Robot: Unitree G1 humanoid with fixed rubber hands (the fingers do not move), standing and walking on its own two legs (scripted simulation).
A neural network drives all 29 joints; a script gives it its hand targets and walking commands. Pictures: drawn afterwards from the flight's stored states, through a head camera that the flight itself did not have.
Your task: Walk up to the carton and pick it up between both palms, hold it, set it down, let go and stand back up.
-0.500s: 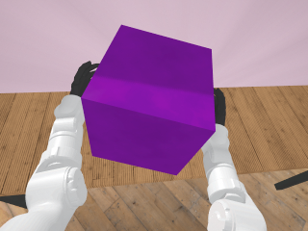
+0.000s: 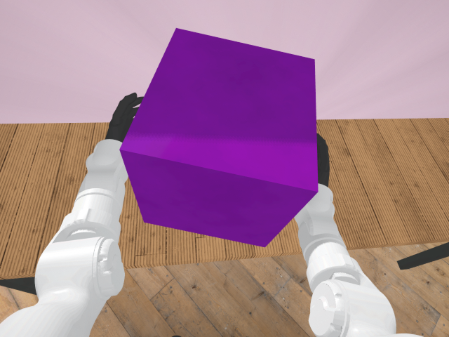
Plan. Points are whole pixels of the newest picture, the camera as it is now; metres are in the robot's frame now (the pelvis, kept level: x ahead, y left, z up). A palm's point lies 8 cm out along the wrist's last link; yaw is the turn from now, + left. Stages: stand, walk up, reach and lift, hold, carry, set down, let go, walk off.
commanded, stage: set down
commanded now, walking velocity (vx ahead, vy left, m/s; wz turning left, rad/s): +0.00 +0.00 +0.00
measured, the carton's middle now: (223, 146) +0.46 -0.03 +0.02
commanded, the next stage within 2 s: none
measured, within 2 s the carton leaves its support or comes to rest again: rests again in 0.02 s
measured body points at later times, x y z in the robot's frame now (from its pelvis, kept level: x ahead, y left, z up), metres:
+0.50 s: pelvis -0.02 +0.02 -0.01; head +0.05 +0.07 +0.43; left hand +0.45 +0.17 +0.05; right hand +0.36 -0.19 +0.03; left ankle +0.00 +0.12 -0.74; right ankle -0.03 -0.15 -0.74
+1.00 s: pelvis -0.05 +0.03 -0.02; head -0.03 +0.08 +0.43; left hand +0.36 +0.19 -0.01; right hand +0.28 -0.20 +0.01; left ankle +0.00 +0.12 -0.74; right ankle -0.03 -0.15 -0.74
